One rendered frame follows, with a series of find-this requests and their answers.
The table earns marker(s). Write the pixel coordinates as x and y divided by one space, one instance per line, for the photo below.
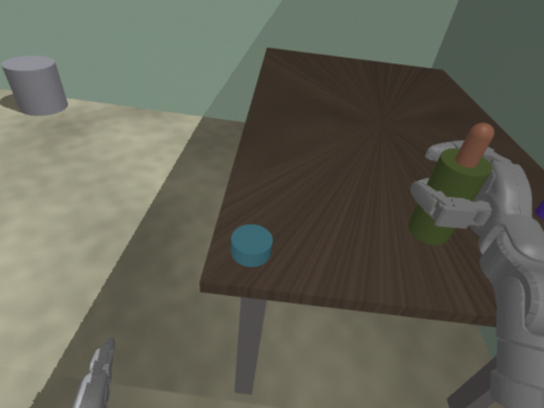
327 157

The right robot hand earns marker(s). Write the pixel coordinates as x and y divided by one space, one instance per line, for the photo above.
505 192

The left robot hand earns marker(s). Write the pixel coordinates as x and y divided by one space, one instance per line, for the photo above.
93 390

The right robot arm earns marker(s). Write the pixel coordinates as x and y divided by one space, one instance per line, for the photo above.
512 249

